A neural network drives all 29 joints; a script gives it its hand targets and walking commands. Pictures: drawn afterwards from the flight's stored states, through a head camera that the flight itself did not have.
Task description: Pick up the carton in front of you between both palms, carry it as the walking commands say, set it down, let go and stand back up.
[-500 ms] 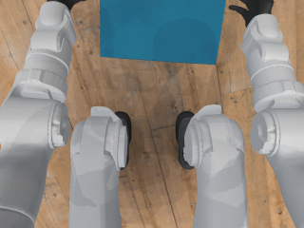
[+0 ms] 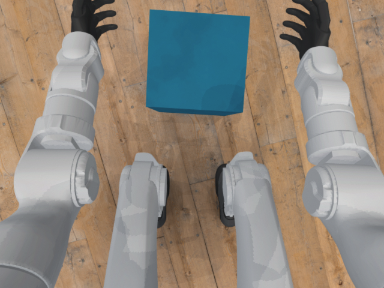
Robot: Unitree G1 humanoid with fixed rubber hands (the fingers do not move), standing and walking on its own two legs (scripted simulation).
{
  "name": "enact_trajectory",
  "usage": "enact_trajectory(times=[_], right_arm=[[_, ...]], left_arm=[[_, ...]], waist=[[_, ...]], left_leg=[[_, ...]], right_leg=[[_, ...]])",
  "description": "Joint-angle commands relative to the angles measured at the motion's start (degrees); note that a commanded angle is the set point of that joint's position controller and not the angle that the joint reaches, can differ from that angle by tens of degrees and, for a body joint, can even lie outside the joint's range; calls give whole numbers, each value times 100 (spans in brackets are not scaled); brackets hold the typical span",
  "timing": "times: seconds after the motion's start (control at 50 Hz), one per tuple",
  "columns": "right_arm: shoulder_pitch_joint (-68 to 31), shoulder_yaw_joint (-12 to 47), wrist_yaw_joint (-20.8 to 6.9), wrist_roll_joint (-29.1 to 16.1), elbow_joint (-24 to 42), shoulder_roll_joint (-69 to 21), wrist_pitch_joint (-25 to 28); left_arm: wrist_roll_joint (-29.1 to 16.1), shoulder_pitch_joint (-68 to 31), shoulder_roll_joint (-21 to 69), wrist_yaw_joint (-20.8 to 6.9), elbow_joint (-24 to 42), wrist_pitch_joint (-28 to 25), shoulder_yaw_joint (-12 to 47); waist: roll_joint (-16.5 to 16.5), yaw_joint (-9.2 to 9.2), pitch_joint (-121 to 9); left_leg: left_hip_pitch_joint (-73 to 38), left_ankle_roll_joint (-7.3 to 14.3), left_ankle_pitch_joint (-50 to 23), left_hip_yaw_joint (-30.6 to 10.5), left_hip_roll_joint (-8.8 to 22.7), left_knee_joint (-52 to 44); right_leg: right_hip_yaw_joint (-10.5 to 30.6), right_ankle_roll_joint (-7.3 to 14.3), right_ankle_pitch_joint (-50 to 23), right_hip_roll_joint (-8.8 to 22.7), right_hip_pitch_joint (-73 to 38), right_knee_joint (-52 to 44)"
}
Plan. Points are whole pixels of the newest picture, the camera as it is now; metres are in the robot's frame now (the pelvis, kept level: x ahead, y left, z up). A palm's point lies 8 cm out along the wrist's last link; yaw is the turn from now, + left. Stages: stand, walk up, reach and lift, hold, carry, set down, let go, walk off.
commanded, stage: set down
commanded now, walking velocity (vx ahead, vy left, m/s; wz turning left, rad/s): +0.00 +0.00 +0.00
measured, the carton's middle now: (195, 74) +0.51 +0.00 -0.33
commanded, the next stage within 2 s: let go in 0.56 s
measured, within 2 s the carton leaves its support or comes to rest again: neither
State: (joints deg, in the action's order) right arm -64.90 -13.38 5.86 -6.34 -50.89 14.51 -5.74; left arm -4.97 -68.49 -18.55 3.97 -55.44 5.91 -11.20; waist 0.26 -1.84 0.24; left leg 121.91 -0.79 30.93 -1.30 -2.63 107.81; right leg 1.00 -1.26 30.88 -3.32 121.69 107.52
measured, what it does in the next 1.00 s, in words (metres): rises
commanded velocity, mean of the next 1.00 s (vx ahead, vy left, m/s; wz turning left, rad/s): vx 0.00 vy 0.00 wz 0.00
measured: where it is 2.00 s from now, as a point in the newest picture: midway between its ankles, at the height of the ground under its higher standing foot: (192, 206)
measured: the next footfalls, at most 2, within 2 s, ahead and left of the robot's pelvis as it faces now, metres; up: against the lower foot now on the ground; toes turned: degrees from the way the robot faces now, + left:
none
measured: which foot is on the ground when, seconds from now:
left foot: down 0.00-1.00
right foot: down 0.00-1.00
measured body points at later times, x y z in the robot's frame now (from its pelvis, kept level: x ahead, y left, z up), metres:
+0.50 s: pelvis +0.03 +0.00 +0.14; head +0.32 +0.01 +0.47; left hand +0.54 +0.20 +0.03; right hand +0.52 -0.21 +0.03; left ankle +0.10 +0.12 -0.42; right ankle +0.10 -0.12 -0.42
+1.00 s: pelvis +0.09 +0.00 +0.26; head +0.30 +0.01 +0.65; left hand +0.43 +0.22 +0.14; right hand +0.42 -0.23 +0.15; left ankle +0.10 +0.12 -0.42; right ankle +0.10 -0.12 -0.42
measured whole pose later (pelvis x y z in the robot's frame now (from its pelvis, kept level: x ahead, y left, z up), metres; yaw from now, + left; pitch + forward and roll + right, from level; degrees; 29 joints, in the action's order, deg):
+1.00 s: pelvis +0.09 +0.00 +0.26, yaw +1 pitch +32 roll +0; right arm -20.4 -10.4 -3.1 1.7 -34.6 11.1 -2.4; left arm 2.6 -22.1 -10.8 -0.6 -35.2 3.0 -10.3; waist -0.3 -1.1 -5.2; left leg 61.7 -0.3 18.3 -3.2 -2.2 47.6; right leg 2.3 -0.1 18.4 -2.0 61.5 47.5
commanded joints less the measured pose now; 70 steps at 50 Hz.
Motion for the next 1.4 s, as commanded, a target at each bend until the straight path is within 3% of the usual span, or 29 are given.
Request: enact_trajectory(times=[0.0, 0.2, 0.58, 0.66, 0.76, 0.86, 1.06, 1.28, 1.38], right_arm=[[-1085, -96, -27, 47, 723, 625, 53], [-697, -213, -184, 126, 1402, 614, -170], [184, -518, -511, 662, 1110, 270, 97], [961, -466, -614, 925, 1287, 286, 92], [2227, -214, -768, 1133, 1831, 342, 130], [3153, 65, -850, 944, 2210, 243, 287], [5527, 466, -877, 669, 2249, 110, 682], [7350, 856, -903, 576, 2905, 186, 827], [7594, 934, -954, 557, 3057, 268, 604]], left_arm=[[19, -1227, -626, -37, 726, -59, -72], [175, -856, -611, -196, 1416, 180, -223], [703, 85, -186, -443, 1185, -34, -540], [966, 899, -40, -395, 1396, -3, -531], [1076, 2190, 156, -312, 2105, -42, -326], [843, 3147, 234, -384, 2637, -246, -104], [670, 5594, 328, -512, 2638, -663, 207], [541, 7554, 241, -591, 3239, -833, 558], [481, 7879, 197, -679, 3455, -612, 698]], waist=[[179, -51, -5979], [229, -41, -6632], [182, 2, -5778], [145, 22, -6065], [83, 16, -5845], [39, 31, -5003], [-25, 84, -3678], [19, 147, -1760], [42, 164, -764]], left_leg=[[-3422, -49, -1347, 402, -129, -1234], [-4554, -87, -1947, 415, -180, -2222], [-6192, -92, -2679, 135, -111, -4405], [-6963, -94, -3033, 98, -102, -4837], [-7772, -92, -3357, 80, -87, -5383], [-8004, -37, -3448, 21, -45, -5903], [-8974, -25, -3838, -62, 40, -6771], [-10985, -53, -3694, -58, 46, -8150], [-11316, -33, -3093, -14, 68, -8564]], right_leg=[[-506, -138, -1499, -97, -3224, -1255], [-529, -157, -2042, -132, -4177, -2274], [-321, -172, -2632, -41, -5455, -4451], [-335, -129, -2923, -24, -6108, -4858], [-265, -31, -3258, 9, -7102, -5396], [-62, 5, -3566, 71, -7996, -5868], [144, 1, -4209, 155, -9322, -6706], [67, -21, -3714, 133, -10763, -8121], [28, 10, -3032, 102, -11117, -8546]])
